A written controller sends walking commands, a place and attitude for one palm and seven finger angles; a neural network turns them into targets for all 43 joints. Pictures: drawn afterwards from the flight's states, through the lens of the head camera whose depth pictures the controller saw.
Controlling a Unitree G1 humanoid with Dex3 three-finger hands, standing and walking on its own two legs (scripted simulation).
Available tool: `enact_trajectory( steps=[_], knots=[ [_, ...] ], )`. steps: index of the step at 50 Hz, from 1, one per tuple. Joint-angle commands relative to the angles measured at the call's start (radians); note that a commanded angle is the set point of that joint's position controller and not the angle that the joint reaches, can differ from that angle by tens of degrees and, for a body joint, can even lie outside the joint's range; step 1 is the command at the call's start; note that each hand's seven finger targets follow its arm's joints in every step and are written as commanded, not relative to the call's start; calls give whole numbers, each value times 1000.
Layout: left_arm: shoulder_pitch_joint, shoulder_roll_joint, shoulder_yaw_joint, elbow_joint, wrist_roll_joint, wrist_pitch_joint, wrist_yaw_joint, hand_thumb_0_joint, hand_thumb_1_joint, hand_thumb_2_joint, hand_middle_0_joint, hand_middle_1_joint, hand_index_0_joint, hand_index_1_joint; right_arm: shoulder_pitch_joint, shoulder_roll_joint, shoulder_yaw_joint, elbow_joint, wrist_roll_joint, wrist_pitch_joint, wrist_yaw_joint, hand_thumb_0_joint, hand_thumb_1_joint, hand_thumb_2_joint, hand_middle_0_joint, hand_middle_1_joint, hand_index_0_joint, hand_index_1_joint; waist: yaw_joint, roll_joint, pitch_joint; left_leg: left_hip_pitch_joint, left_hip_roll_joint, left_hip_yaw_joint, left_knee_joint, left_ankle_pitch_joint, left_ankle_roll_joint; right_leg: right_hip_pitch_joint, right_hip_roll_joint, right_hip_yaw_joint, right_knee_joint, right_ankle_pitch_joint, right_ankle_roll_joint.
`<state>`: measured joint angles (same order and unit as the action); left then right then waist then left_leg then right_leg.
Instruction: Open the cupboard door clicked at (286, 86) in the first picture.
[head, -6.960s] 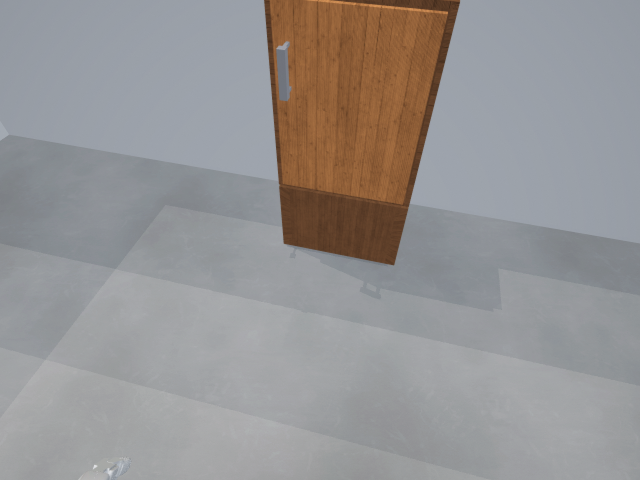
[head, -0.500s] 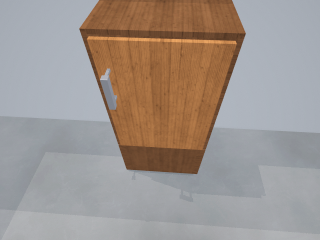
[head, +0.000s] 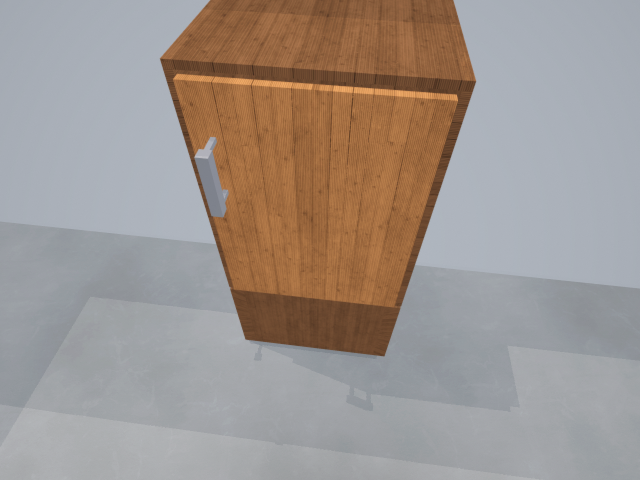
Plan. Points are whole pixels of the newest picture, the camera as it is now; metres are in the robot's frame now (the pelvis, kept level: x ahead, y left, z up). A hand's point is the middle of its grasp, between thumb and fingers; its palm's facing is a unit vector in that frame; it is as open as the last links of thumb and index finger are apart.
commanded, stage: shuffle to correct the standing spot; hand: left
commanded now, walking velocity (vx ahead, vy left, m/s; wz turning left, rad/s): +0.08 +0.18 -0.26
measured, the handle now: (215, 177) +0.59 +0.24 +0.01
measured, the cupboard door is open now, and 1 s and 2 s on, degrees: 0 0 0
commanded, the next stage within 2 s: come to a stop and stand still in 0.28 s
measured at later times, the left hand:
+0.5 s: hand out of the picture +0.03 +0.23 -0.18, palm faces +0.01 -0.97 -0.23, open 7.4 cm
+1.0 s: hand out of the picture +0.07 +0.20 -0.17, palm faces +0.01 -0.97 -0.24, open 7.4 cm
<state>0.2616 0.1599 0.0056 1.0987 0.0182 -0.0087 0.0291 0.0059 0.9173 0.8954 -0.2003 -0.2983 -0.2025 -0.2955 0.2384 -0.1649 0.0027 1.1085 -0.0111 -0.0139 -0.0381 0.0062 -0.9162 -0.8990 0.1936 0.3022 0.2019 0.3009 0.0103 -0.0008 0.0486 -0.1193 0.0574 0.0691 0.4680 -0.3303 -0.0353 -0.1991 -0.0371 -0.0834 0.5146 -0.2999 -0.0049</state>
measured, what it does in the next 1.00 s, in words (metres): stands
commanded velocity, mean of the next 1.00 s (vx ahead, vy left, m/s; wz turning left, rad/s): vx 0.00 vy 0.04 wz -0.05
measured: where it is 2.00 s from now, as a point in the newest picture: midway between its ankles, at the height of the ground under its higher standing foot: outside the picture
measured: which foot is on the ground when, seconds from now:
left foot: down 0.00-1.00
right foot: down 0.00-1.00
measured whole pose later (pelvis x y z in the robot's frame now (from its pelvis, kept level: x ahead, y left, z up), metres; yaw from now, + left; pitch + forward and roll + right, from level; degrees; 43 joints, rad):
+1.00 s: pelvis -0.02 +0.01 -0.01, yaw -1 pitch -1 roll +1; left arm 0.22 0.19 0.04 0.91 0.03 0.01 0.04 0.00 0.91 0.90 -0.20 -0.30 -0.20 -0.30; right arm 0.25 -0.20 -0.05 0.96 -0.01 0.00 -0.04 0.01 -0.91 -0.90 0.20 0.30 0.20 0.30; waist -0.02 -0.02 0.06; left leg -0.23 0.03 0.06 0.64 -0.37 0.01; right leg -0.28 -0.06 -0.08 0.64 -0.34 0.00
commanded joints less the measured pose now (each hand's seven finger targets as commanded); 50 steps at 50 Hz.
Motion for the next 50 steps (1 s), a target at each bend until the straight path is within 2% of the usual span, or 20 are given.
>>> enact_trajectory(
  steps=[1, 6, 10, 13, 16, 17, 20, 24, 26, 29, 32, 36, 41, 42, 43, 44, 46, 47, 48, 50],
  knots=[
    [53, 132, 22, -38, -2, -17, 5, 0, 900, 900, -200, -300, -200, -300, 75, -88, -18, -20, -4, -9, 2, 0, -900, -900, 200, 300, 200, 300, 1, -1, -8, -57, 39, -25, -55, 184, 45, 32, -105, 121, -110, 277, -48],
    [75, 158, 41, -49, 2, -10, 5, 0, 900, 900, -200, -300, -200, -300, 93, -68, -19, -41, -8, 6, 12, 0, -900, -900, 200, 300, 200, 300, 10, -86, 31, -132, 0, 16, 9, 10, 31, 13, -167, 228, -190, 57, -98],
    [70, 166, 55, -68, 4, -5, 7, 0, 900, 900, -200, -300, -200, -300, 122, -60, -22, -51, -10, 7, 18, 0, -900, -900, 200, 300, 200, 300, 4, -110, 47, -120, -4, 28, 23, -2, 30, -43, -192, 265, -205, 17, -124],
    [43, 147, 58, -91, 6, 2, 5, 0, 900, 900, -200, -300, -200, -300, 173, -71, -26, -47, -11, 1, 20, 0, -900, -900, 200, 300, 200, 300, -8, -34, 46, -89, 12, 8, -31, 55, 46, -75, -132, 185, -118, -10, -92],
    [33, 92, 53, -112, 12, 13, 1, 0, 900, 900, -200, -300, -200, -300, 206, -115, -32, -56, -14, -4, 16, 0, -900, -900, 200, 300, 200, 300, -7, 128, 34, -83, 99, -87, -127, 113, 105, -97, -30, 39, 52, -51, -50],
    [19, 71, 48, -123, 15, 14, 0, 0, 900, 900, -200, -300, -200, -300, 207, -127, -36, -64, -13, -2, 13, 0, -900, -900, 200, 300, 200, 300, -8, 171, 59, -83, 127, -113, -154, 149, 129, -129, -6, 3, 103, -73, -39],
    [46, 50, 42, -117, 12, 9, -1, 0, 900, 900, -200, -300, -200, -300, 194, -114, -29, -80, -14, -4, 7, 0, -900, -900, 200, 300, 200, 300, 15, 130, 48, -75, 128, -106, -111, 320, 154, -109, -8, -3, 109, -75, -40],
    [111, 79, 41, -68, 0, -8, 8, 0, 900, 900, -200, -300, -200, -300, 181, -85, -25, -77, -6, -23, -7, 0, -900, -900, 200, 300, 200, 300, 18, -59, -19, -66, 60, -36, 2, 506, 85, 35, -77, 102, 55, 388, -60],
    [87, 81, 36, -66, -7, -7, 13, 0, 900, 900, -200, -300, -200, -300, 196, -87, -25, -58, -2, -25, -14, 0, -900, -900, 200, 300, 200, 300, -2, -37, -27, -11, 67, -36, -23, 626, 70, 23, -73, 86, 65, 491, -40],
    [57, 80, 41, -81, -9, 1, 22, 0, 900, 900, -200, -300, -200, -300, 212, -91, -32, -34, 0, -24, -24, 0, -900, -900, 200, 300, 200, 300, -8, 42, -39, 61, 94, -37, -10, 939, 72, -1, -50, 50, 85, 439, -8],
    [49, 75, 46, -90, -7, 7, 25, 0, 900, 900, -200, -300, -200, -300, 195, -86, -43, -37, 0, -15, -28, 0, -900, -900, 200, 300, 200, 300, -9, 50, -50, 103, 106, -33, 8, 993, 82, -23, -43, 45, 71, 407, -3],
    [19, 74, 57, -116, -4, 14, 23, 0, 900, 900, -200, -300, -200, -300, 178, -79, -55, -52, -5, -7, -26, 0, -900, -900, 200, 300, 200, 300, -13, 83, -47, 106, 115, -32, 5, 951, 91, -47, -41, 33, 61, 323, 1],
    [44, 95, 60, -118, 0, 7, 23, 0, 900, 900, -200, -300, -200, -300, 146, -58, -55, -72, -6, -2, -22, 0, -900, -900, 200, 300, 200, 300, -4, -8, -78, -6, 73, -10, 21, 605, 63, 52, -96, 96, 42, 586, -31],
    [50, 301, 54, -178, 10, -4, 19, 0, 900, 900, -200, -300, -200, -300, 79, -220, -65, -162, -6, -8, -4, 0, -900, -900, 200, 300, 200, 300, 4, -120, -39, -95, 42, -59, 40, 647, 45, 119, -56, 45, 42, 637, -17],
    [65, 199, 74, -216, 8, -5, 24, 0, 900, 900, -200, -300, -200, -300, 84, -199, -89, -201, -10, -31, -5, 0, -900, -900, 200, 300, 200, 300, 0, -139, -182, -93, 42, -33, 132, 617, 52, 144, -104, 89, 115, 737, -29],
    [60, 173, 74, -210, 8, -7, 28, 0, 900, 900, -200, -300, -200, -300, 92, -138, -88, -190, -11, -34, -10, 0, -900, -900, 200, 300, 200, 300, -3, -103, -274, -112, 13, -16, 156, 582, 53, 214, -131, 114, 143, 880, -48],
    [88, 205, 78, -226, 2, -3, 28, 0, 900, 900, -200, -300, -200, -300, 38, -115, -81, -218, -1, -18, -11, 0, -900, -900, 200, 300, 200, 300, 19, -100, -249, -230, -40, -3, 201, 177, 48, 279, -198, 180, 106, 986, -99],
    [90, 206, 76, -233, 9, 3, 28, 0, 900, 900, -200, -300, -200, -300, 12, -79, -68, -239, -3, -9, -5, 0, -900, -900, 200, 300, 200, 300, 22, -115, -202, -287, -56, 3, 185, -11, 52, 276, -219, 212, 88, 960, -119],
    [76, 211, 73, -235, 12, 9, 26, 0, 900, 900, -200, -300, -200, -300, -11, -77, -70, -244, -2, 1, -4, 0, -900, -900, 200, 300, 200, 300, 16, -109, -142, -280, -54, -2, 182, -48, 55, 203, -226, 206, 56, 863, -122],
    [-1, 221, 66, -263, 11, 13, 20, 0, 900, 900, -200, -300, -200, -300, 16, -104, -78, -244, -4, 11, 0, 0, -900, -900, 200, 300, 200, 300, -33, -74, -54, -164, -36, -23, 101, 65, 62, -11, -187, 185, -3, 537, -101]
  ],
)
